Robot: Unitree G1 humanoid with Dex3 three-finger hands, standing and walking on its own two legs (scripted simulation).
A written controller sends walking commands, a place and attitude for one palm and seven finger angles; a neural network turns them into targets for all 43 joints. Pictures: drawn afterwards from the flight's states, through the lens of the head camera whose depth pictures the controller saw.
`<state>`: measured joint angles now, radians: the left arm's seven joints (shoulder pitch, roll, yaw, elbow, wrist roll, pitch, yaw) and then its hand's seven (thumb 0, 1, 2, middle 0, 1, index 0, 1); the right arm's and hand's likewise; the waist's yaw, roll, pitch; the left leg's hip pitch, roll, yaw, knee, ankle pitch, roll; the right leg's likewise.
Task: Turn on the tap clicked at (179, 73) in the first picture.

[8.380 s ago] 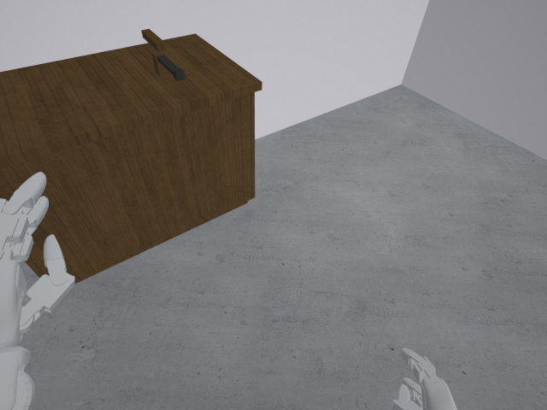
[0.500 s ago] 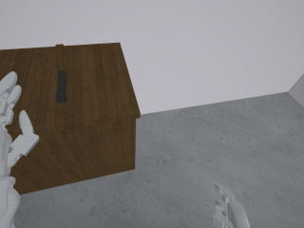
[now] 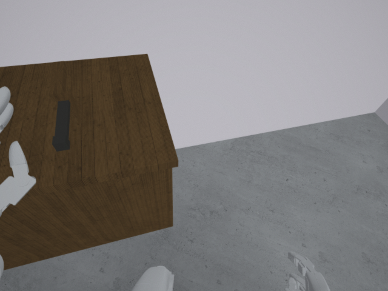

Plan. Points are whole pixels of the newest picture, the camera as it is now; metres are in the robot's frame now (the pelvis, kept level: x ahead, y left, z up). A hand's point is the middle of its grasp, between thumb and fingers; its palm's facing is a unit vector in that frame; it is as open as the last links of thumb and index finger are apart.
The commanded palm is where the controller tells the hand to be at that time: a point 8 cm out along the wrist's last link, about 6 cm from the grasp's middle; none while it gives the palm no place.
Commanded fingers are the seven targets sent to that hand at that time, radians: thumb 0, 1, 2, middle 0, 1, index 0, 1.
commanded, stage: shuffle to correct the standing spot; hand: left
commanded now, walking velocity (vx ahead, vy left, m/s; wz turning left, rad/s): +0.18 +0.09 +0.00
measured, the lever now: (61, 142) +0.40 +0.36 +0.01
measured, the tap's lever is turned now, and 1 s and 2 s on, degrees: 0 0 0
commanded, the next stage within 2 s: come to a stop and stand still in 0.36 s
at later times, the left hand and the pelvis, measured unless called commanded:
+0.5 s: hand (4, 143) +0.26 +0.30 +0.20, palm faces +0.49 -0.77 -0.42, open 7.4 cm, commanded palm +0.22 +0.32 +0.20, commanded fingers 0.00 0.90 0.90 -0.20 -0.30 -0.20 -0.30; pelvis +0.06 +0.04 +0.02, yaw +0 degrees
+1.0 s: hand out of the picture +0.27 +0.33 +0.20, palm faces +0.44 -0.81 -0.39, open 7.4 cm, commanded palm +0.23 +0.35 +0.20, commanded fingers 0.00 0.90 0.90 -0.20 -0.30 -0.20 -0.30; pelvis +0.07 +0.07 +0.02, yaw +0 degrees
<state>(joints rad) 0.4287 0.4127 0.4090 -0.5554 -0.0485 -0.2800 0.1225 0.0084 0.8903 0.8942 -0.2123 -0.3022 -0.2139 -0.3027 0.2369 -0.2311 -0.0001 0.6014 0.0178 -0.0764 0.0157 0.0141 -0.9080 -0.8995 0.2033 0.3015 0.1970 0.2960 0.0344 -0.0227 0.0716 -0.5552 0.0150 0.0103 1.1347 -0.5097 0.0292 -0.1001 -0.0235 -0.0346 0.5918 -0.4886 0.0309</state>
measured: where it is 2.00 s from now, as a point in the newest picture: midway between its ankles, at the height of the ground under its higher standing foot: outside the picture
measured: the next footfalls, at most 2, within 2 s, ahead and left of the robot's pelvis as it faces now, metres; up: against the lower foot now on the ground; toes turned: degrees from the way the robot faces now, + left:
left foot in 0.08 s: +0.16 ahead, +0.14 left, +0.00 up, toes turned +2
right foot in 0.36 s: +0.12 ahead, -0.03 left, +0.00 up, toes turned -3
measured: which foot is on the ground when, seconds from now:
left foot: up 0.00-0.06, down 0.08-0.36, up 0.38-0.64, down 0.66-1.00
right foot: down 0.00-0.08, up 0.10-0.34, down 0.36-1.00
